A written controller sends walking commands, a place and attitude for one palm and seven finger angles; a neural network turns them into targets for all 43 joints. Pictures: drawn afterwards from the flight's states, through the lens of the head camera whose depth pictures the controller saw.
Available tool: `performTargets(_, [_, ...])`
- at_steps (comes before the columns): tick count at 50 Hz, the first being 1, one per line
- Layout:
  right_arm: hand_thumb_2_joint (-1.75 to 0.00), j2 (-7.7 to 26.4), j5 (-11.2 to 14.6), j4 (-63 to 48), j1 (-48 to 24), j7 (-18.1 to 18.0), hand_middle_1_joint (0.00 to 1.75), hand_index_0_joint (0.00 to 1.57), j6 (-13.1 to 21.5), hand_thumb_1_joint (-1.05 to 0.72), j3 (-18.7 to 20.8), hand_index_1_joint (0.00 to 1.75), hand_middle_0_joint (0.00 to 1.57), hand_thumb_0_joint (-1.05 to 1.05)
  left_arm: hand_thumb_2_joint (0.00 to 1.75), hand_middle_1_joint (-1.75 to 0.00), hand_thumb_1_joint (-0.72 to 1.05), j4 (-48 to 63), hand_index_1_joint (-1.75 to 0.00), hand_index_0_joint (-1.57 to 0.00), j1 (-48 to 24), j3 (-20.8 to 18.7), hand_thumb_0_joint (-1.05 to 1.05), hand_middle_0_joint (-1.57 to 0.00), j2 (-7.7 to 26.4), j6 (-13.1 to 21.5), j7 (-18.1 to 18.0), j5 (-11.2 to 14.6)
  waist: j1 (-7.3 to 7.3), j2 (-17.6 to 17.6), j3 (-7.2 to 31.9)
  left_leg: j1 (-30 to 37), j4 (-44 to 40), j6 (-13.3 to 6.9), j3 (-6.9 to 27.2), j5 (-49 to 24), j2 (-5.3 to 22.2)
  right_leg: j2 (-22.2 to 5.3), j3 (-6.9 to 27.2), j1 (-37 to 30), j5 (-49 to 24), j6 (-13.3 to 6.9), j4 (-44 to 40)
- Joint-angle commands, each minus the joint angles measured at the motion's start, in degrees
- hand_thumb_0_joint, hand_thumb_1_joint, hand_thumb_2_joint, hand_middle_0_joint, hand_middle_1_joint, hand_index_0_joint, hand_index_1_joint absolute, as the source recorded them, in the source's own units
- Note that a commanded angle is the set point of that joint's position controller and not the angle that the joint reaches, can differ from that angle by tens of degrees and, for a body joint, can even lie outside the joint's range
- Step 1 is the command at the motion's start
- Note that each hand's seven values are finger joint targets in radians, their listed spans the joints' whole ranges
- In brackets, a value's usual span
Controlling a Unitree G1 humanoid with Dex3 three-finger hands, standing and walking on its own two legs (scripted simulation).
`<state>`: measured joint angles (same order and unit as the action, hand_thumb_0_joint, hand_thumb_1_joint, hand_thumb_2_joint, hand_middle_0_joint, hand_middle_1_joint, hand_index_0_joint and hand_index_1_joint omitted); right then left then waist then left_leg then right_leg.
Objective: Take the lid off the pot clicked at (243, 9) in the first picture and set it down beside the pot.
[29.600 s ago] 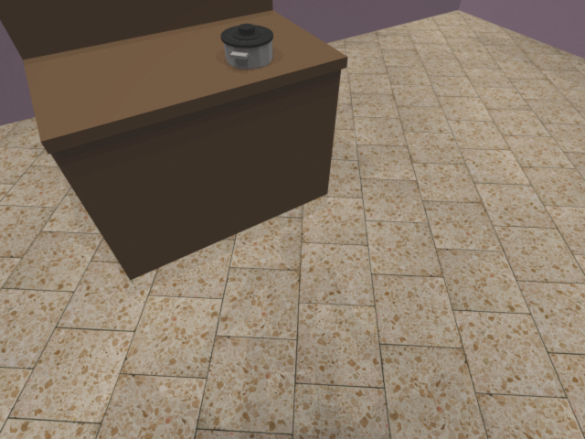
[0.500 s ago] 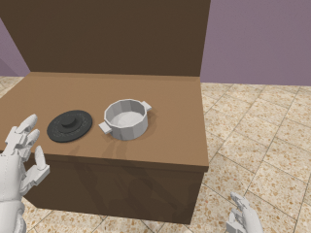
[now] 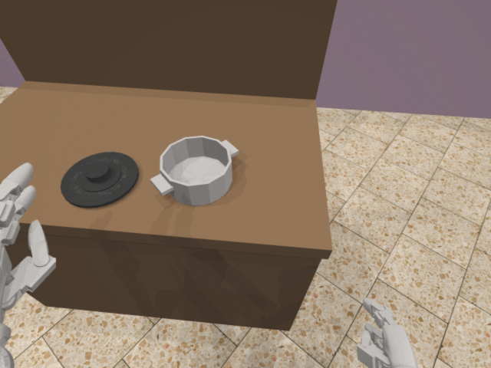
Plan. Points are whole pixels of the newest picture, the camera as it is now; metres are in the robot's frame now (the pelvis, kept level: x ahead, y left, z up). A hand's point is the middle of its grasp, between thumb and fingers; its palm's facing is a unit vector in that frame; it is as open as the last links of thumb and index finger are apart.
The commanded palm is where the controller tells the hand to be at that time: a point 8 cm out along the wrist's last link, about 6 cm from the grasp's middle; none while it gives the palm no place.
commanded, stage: step back with the hand held close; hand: left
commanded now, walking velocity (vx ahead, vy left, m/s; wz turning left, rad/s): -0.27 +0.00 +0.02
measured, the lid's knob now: (97, 171) +0.51 +0.40 -0.04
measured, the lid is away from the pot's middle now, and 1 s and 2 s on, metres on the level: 0.23 0.23 0.23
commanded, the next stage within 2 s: stop stepping back and stand still in 1.08 s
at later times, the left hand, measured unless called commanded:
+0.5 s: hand (23, 327) +0.13 +0.25 +0.15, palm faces +0.31 -0.85 -0.42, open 7.4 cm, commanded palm +0.06 +0.30 +0.17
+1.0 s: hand out of the picture +0.02 +0.23 +0.15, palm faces +0.24 -0.87 -0.43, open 7.4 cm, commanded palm -0.04 +0.29 +0.17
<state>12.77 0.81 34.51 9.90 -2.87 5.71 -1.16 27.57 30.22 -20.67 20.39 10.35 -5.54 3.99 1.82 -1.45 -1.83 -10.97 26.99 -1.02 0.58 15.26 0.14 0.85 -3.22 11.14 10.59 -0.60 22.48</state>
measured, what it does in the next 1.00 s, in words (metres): walks backwards: right foot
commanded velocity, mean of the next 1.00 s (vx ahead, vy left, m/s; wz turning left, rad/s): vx -0.33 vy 0.00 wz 0.02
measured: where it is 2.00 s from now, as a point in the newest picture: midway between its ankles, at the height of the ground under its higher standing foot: outside the picture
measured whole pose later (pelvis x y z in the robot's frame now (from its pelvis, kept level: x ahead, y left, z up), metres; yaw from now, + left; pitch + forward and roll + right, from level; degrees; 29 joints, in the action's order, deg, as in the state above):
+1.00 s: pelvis -0.17 +0.01 -0.02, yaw +0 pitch +0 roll -3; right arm 9.5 1.1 33.6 11.7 -1.8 7.2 -0.8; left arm 35.6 36.6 -19.3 24.2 13.9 -4.7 3.8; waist -0.8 0.1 -0.4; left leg -31.1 44.9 0.5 1.3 20.0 0.9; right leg -0.2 -3.7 16.7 15.0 0.6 31.7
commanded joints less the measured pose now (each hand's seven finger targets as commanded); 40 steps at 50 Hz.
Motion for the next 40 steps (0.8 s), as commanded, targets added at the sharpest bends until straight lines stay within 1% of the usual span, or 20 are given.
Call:
performTargets(1, [-0.9,6.45,0.39,-10.49,-5.37,-0.33,0.3,0.2,1.66,-0.9,3.45,0.3,0.2,0.0,0.9,-0.3,0.9,14.0,-0.3,-0.2,5.72,-4.42,0.0,-0.2,8.06,3.82,-0.01,-0.43,-0.99,-1.57,12.02,-0.34,-1.53,-2.25,3.61,-20.5,5.2,-7.93,5.04,-5.58,-20.55,0.48,2.3])
performTargets(3, [-0.9,6.48,0.54,-11.41,-5.21,-0.3,0.3,0.2,1.11,-0.9,4.01,0.3,0.2,0.0,0.9,-0.3,0.9,17.3,-0.3,-0.2,7.2,-6.47,0.0,-0.2,9.94,4.29,-0.33,-0.56,-1.07,0.06,13.52,-0.85,-0.89,-2.33,4.61,-23.95,5.96,-7.93,4.56,-5.94,-22.26,0.3,4.2])
performTargets(6, [-0.9,6.29,0.77,-12.3,-4.9,-0.53,0.3,0.2,0.78,-0.9,4.0,0.3,0.2,0.0,0.9,-0.3,0.9,21.58,-0.3,-0.2,8.46,-8.39,0.0,-0.2,11.92,4.77,-1.13,-0.44,-1.2,-2.64,14.24,-2.53,-1.7,-2.37,6.85,-26.83,7.44,-7.03,3.45,-5.39,-18.75,0.38,7.47])
performTargets(8, [-0.9,6.1,0.85,-12.52,-4.79,-0.65,0.3,0.2,0.83,-0.9,4.27,0.3,0.2,0.0,0.9,-0.3,0.9,22.11,-0.3,-0.2,9.8,-8.77,0.0,-0.2,11.87,4.71,-1.34,-0.19,-1.15,-5.54,13.02,-2.98,-2.79,-2.83,7.88,-28.82,9.06,-5.96,2.65,-2.82,-11.7,0.93,9.63])
performTargets(11, [-0.9,5.98,0.1,-11.9,-3.69,-0.66,0.3,0.2,1.77,-0.9,4.27,0.3,0.2,0.0,0.9,-0.3,0.9,22.89,-0.3,-0.2,8.79,-7.95,0.0,-0.2,10.94,4.76,-1.36,-0.25,-1.31,-11.21,10.1,-3.46,-6.02,-3.54,10.11,-30.38,12.19,-4.31,1.48,2.54,5.73,1.4,14.51])
performTargets(13, [-0.9,6.2,-0.37,-11.4,-2.61,-0.56,0.3,0.2,2.41,-0.9,4.3,0.3,0.2,0.0,0.9,-0.3,0.9,20.82,-0.3,-0.2,7.65,-7.46,0.0,-0.2,9.9,4.32,-1.4,-0.43,-1.42,-11.0,7.21,-7.42,-7.26,-4.33,10.13,-25.76,13.53,-4.12,1.52,2.84,10.71,1.55,16.86])
performTargets(17, [-0.9,6.71,0.05,-10.17,-1.32,-0.35,0.3,0.2,2.64,-0.9,4.17,0.3,0.2,0.0,0.9,-0.3,0.9,16.29,-0.3,-0.2,5.07,-5.64,0.0,-0.2,8.26,3.55,-1.09,-0.5,-1.99,-4.05,5.58,-6.5,-1.88,-3.84,9.29,-23.97,12.68,-4.92,1.7,2.57,3.7,1.25,7.31])
performTargets(19, [-0.9,7.05,0.22,-10.33,-1.64,-0.37,0.3,0.2,2.37,-0.9,4.02,0.3,0.2,0.0,0.9,-0.3,0.9,15.01,-0.3,-0.2,3.94,-5.62,0.0,-0.2,8.83,3.64,-0.62,-0.56,-2.06,1.2,6.38,-8.16,1.92,-2.77,8.04,-16.22,9.9,-7.02,3.14,0.55,-6.89,0.24,3.24])
performTargets(20, [-0.9,6.86,0.2,-10.17,-1.67,-0.47,0.3,0.2,2.11,-0.9,3.89,0.3,0.2,0.0,0.9,-0.3,0.9,13.88,-0.3,-0.2,3.86,-5.78,0.0,-0.2,9.52,3.61,-0.57,-0.49,-2.45,3.54,6.5,-9.35,3.79,-2.02,7.15,-10.85,7.77,-9.61,5.58,1.04,-10.64,-1.14,2.6])
performTargets(21, [-0.9,6.74,0.77,-10.41,-0.93,-0.39,0.3,0.2,1.89,-0.9,4.52,0.3,0.2,0.0,0.9,-0.3,0.9,14.17,-0.3,-0.2,4.42,-5.0,0.0,-0.2,8.43,3.68,-0.48,-0.23,-2.83,8.86,8.9,-8.09,7.82,-1.16,5.89,-6.5,5.37,-12.0,8.35,2.44,-10.89,-3.17,1.63])
performTargets(22, [-0.9,6.63,0.97,-10.89,-1.09,-0.35,0.3,0.2,1.62,-0.9,4.86,0.3,0.2,0.0,0.9,-0.3,0.9,14.61,-0.3,-0.2,5.2,-5.36,0.0,-0.2,8.99,3.85,-0.56,0.0,-3.0,10.97,9.33,-6.52,11.4,-0.86,4.9,-1.83,3.62,-15.06,11.08,5.52,-9.15,-4.67,-0.99])
performTargets(24, [-0.9,5.75,1.16,-11.12,-1.29,-0.46,0.3,0.2,1.02,-0.9,4.77,0.3,0.2,0.0,0.9,-0.3,0.9,16.3,-0.3,-0.2,6.24,-6.42,0.0,-0.2,10.51,4.24,-1.18,0.39,-3.39,11.74,9.07,-5.46,16.4,-0.25,3.42,6.49,1.28,-19.24,13.03,10.17,-1.87,-6.34,-4.21])
performTargets(25, [-0.9,5.57,1.11,-11.03,-1.51,-0.7,0.3,0.2,0.76,-0.9,4.68,0.3,0.2,0.0,0.9,-0.3,0.9,17.01,-0.3,-0.2,6.61,-7.38,0.0,-0.2,11.76,4.25,-1.63,0.47,-3.31,9.5,8.88,-5.32,17.35,-0.13,3.68,7.52,1.28,-19.56,13.24,11.97,1.76,-6.81,-4.86])
performTargets(26, [-0.9,5.33,1.06,-11.41,-2.22,-0.8,0.3,0.2,0.75,-0.9,4.2,0.3,0.2,0.0,0.9,-0.3,0.9,18.57,-0.3,-0.2,7.16,-6.83,0.0,-0.2,11.23,4.35,-1.83,0.52,-3.5,7.69,8.27,-5.36,15.44,-0.36,3.89,7.5,1.68,-19.05,11.81,12.82,3.44,-6.32,-4.07])
performTargets(28, [-0.9,5.54,0.68,-12.09,-4.17,-1.35,0.3,0.2,1.22,-0.9,3.61,0.3,0.2,0.0,0.9,-0.3,0.9,20.73,-0.3,-0.2,6.85,-7.48,0.0,-0.2,11.78,5.01,-2.47,0.34,-3.25,2.05,5.92,-8.46,4.37,-1.62,6.73,5.67,4.15,-13.49,7.71,11.26,3.75,-3.43,0.66])
performTargets(30, [-0.9,6.56,0.73,-12.75,-4.99,-1.97,0.3,0.2,2.14,-0.9,3.45,0.3,0.2,0.0,0.9,-0.3,0.9,23.77,-0.3,-0.2,5.62,-8.31,0.0,-0.2,13.47,6.23,-3.09,-0.18,-2.74,-9.73,4.7,-14.86,-7.03,-3.39,13.8,7.68,10.36,-6.4,2.59,7.48,7.41,-0.06,9.42])
performTargets(31, [-0.9,6.5,0.68,-13.1,-4.7,-1.97,0.3,0.2,2.98,-0.9,3.07,0.3,0.2,0.0,0.9,-0.3,0.9,24.59,-0.3,-0.2,5.42,-7.7,0.0,-0.2,12.35,6.64,-3.05,-0.45,-2.44,-15.27,5.07,-19.95,-12.69,-4.13,16.4,12.92,13.45,-3.59,1.13,2.73,10.97,0.7,15.93])
performTargets(33, [-0.9,6.45,0.11,-12.67,-3.87,-1.89,0.3,0.2,4.52,-0.9,3.29,0.3,0.2,0.0,0.9,-0.3,0.9,23.76,-0.3,-0.2,2.96,-8.13,0.0,-0.2,12.11,6.74,-3.27,-1.57,-2.29,-16.87,3.17,-29.17,-18.07,-5.72,18.11,22.46,16.24,-1.79,2.33,-2.42,14.71,1.3,25.99])
performTargets(37, [-0.9,6.45,-0.13,-9.89,-0.55,-0.89,0.3,0.2,6.63,-0.9,4.23,0.3,0.2,0.0,0.9,-0.3,0.9,20.6,-0.3,-0.2,4.19,-6.18,0.0,-0.2,9.66,6.53,-2.76,-0.44,-2.0,-7.73,7.43,-8.86,-8.61,-4.73,14.14,-5.34,14.82,-1.95,1.61,7.68,16.0,1.72,15.47])
performTargets(40, [-0.9,6.63,-0.44,-8.94,-0.51,-0.42,0.3,0.2,6.6,-0.9,4.04,0.3,0.2,0.0,0.9,-0.3,0.9,16.43,-0.3,-0.2,6.23,-5.39,0.0,-0.2,8.91,6.29,-2.02,-0.36,-1.93,-8.51,9.42,-4.82,-6.54,-4.2,12.66,-10.25,13.97,-1.36,1.24,5.57,11.24,1.93,6.81])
